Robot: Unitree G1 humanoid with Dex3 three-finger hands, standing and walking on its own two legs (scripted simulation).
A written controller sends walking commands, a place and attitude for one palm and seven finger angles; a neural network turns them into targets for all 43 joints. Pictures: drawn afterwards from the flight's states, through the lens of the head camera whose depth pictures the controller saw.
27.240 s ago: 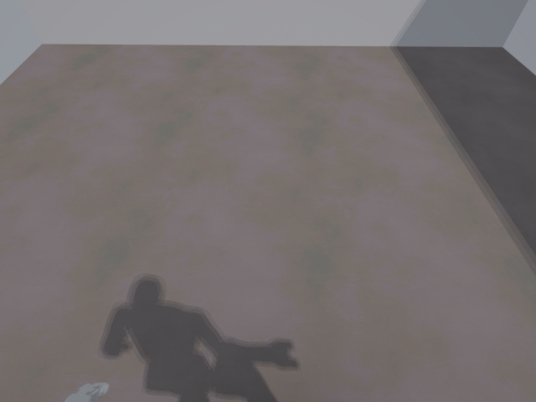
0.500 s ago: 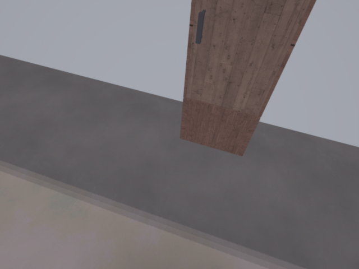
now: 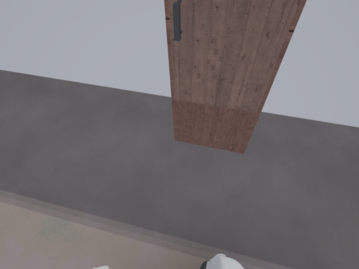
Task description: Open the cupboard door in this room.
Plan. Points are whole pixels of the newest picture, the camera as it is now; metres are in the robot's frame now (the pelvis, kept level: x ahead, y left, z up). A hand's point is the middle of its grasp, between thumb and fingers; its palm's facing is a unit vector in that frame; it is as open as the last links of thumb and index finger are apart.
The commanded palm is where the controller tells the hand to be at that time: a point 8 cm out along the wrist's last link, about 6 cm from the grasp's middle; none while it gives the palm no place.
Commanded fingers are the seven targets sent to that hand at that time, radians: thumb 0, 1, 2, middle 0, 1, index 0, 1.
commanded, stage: turn to face it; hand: left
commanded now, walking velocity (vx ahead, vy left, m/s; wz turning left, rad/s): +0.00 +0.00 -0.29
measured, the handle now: (178, 20) +0.88 +0.05 +0.09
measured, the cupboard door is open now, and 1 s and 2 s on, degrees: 0 0 0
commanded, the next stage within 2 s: take the last steps up to it in 0.30 s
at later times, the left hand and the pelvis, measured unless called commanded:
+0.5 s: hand out of the picture +0.11 +0.22 -0.15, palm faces -0.05 -0.98 -0.18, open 7.4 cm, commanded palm none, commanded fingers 0.00 0.90 0.90 -0.20 -0.30 -0.20 -0.30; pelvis +0.04 +0.03 +0.03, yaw -8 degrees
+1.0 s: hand (137, 227) +0.23 +0.14 -0.14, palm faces -0.11 -0.97 -0.21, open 7.1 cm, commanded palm none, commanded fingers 0.00 0.90 0.90 -0.20 -0.30 -0.20 -0.30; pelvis +0.13 -0.03 +0.03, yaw -10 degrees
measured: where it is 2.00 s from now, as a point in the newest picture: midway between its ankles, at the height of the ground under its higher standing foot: (190, 249)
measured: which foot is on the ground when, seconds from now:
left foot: up 0.00-0.36, down 0.38-0.84, up 0.86-1.00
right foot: down 0.00-0.40, up 0.42-0.82, down 0.84-1.00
